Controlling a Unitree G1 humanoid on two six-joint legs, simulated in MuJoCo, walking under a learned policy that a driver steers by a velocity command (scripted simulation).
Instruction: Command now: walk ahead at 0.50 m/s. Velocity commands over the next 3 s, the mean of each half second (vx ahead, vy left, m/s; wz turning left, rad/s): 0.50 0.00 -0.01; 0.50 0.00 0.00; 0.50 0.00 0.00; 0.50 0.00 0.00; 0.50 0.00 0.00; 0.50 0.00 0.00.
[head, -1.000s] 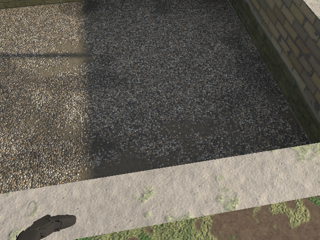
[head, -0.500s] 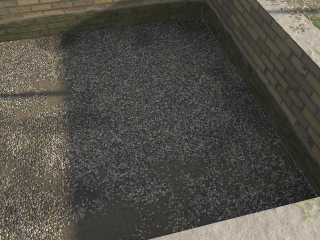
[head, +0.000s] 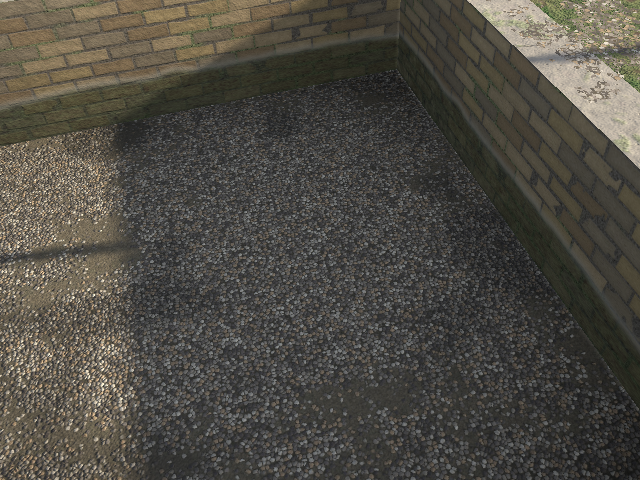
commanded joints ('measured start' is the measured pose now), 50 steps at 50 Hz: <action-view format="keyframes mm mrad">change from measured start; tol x16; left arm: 1 53 109 28 -33 -10 -25 3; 29 -299 60 -17 -142 -9 56 -6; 50 -279 78 -32 -157 -3 49 -20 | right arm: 1 19 -60 -15 -66 -9 10 0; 50 -175 -27 65 -183 -7 41 21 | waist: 1 -21 -121 -25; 13 -50 -97 -34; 15 -70 293 -63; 32 -3 28 -14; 35 -7 -248 31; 50 -6 11 -20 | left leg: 1 -164 33 -48 82 55 -32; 13 345 28 111 -624 170 15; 16 504 396 -481 -742 477 217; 24 218 231 -126 -752 659 124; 33 81 73 -23 -672 60 48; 50 349 86 32 -564 276 26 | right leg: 1 172 -259 325 -259 360 -136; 12 40 -194 220 -166 272 -82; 16 -415 81 147 347 -320 51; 18 -389 99 234 509 -249 91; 31 183 -4 30 -71 17 75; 36 101 -168 363 -269 -67 -61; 50 57 -19 117 -93 116 0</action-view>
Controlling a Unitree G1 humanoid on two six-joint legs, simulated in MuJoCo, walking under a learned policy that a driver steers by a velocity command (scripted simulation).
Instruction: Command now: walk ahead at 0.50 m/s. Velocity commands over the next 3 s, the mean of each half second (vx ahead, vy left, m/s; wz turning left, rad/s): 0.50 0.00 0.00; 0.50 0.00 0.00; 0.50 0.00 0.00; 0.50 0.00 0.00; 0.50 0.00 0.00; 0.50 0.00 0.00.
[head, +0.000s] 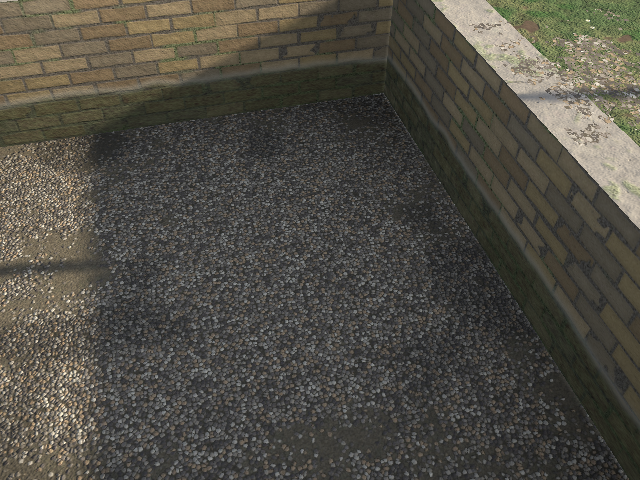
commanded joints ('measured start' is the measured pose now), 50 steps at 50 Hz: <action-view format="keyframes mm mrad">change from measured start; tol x32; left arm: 1 -108 61 16 -113 -2 -16 -3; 50 -137 23 7 -132 -7 -22 3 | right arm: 1 -63 -70 -18 -84 -5 -1 -4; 50 -108 -16 -5 -110 -8 -2 -5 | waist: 1 3 44 -53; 50 -5 4 -76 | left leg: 1 26 20 -26 -57 271 37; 12 58 42 -52 -18 568 32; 50 5 0 -29 -75 146 23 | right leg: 1 -16 -60 49 -94 215 -24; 50 13 -82 43 -94 152 -20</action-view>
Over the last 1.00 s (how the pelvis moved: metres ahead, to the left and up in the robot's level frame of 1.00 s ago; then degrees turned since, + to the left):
0.13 -0.02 0.00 1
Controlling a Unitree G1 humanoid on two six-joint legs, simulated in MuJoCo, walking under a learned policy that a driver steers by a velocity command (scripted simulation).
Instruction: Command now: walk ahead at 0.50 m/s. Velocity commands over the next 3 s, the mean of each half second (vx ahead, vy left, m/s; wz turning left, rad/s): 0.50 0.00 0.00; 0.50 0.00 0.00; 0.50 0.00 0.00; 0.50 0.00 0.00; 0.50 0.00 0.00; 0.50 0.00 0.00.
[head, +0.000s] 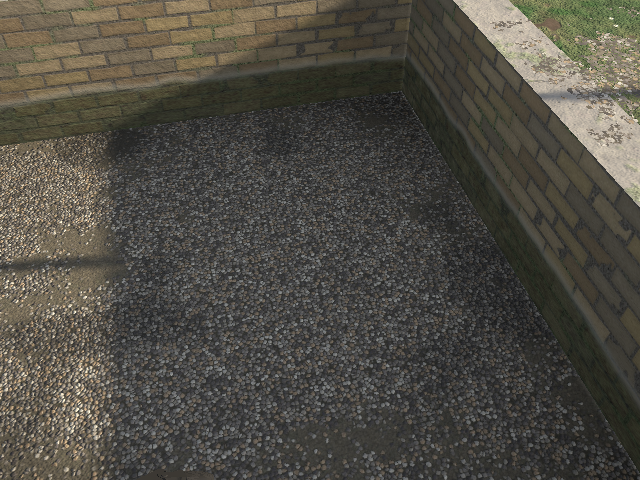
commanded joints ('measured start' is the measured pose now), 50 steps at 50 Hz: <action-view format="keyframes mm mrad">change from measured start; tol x32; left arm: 1 -142 67 18 -114 0 -14 -7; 50 -62 59 13 -102 -6 -25 8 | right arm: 1 -118 -70 -16 -112 5 -11 0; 50 -58 -44 -14 -86 -3 -24 -6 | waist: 1 8 -3 -11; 50 -11 -8 -100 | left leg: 1 -32 39 -45 -82 354 16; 50 7 15 -20 -67 163 9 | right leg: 1 -14 -62 29 -82 357 -27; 50 8 -67 52 -108 181 -32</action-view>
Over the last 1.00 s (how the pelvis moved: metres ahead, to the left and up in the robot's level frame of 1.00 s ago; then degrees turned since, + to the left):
0.01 0.01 0.00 1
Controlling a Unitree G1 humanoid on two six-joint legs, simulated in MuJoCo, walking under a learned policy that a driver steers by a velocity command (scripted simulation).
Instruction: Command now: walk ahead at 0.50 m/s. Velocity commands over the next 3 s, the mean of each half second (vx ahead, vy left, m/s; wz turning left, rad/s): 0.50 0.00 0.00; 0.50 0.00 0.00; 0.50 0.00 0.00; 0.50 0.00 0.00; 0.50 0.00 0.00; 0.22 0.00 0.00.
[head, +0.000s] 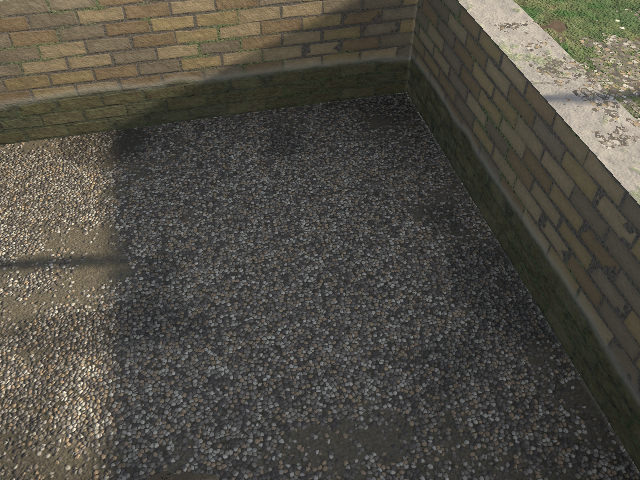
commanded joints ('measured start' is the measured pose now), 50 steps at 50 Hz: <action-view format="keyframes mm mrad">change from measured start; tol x32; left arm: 1 -92 69 18 -95 -9 -12 12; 50 -16 59 16 -81 0 -23 9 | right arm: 1 -69 -52 -14 -85 -1 -23 -3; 50 -32 -65 -21 -75 -1 -22 -7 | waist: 1 -13 -8 -60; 50 -8 15 -166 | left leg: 1 7 11 -15 -90 161 18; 50 47 17 -21 -62 211 18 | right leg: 1 12 -65 77 -139 180 -27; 50 49 -68 48 -101 221 -23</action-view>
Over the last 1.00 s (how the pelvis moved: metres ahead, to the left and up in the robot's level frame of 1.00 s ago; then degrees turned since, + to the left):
0.00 0.00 0.00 0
